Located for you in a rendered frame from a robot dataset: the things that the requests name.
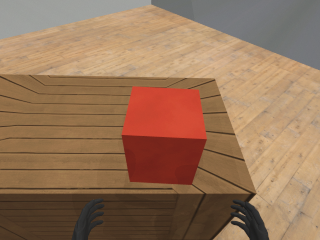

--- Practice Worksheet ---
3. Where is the pedestal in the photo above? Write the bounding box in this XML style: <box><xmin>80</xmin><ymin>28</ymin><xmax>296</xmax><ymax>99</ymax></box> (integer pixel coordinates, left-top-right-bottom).
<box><xmin>0</xmin><ymin>74</ymin><xmax>257</xmax><ymax>240</ymax></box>

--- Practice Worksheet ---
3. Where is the left robot hand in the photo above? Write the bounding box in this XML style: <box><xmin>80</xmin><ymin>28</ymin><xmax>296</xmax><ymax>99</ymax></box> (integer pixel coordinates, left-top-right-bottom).
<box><xmin>71</xmin><ymin>198</ymin><xmax>105</xmax><ymax>240</ymax></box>

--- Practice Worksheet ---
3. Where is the carton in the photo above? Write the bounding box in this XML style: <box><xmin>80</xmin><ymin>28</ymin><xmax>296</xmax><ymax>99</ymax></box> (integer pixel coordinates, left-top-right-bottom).
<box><xmin>121</xmin><ymin>86</ymin><xmax>207</xmax><ymax>185</ymax></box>

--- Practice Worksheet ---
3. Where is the right robot hand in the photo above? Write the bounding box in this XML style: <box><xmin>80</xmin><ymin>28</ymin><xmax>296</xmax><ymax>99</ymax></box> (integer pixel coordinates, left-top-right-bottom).
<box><xmin>230</xmin><ymin>199</ymin><xmax>270</xmax><ymax>240</ymax></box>

